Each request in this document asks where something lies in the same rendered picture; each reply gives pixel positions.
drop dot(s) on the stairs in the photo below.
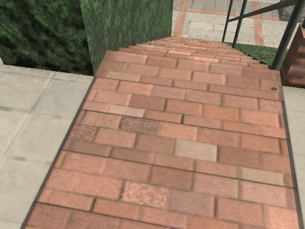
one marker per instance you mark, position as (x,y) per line
(197,50)

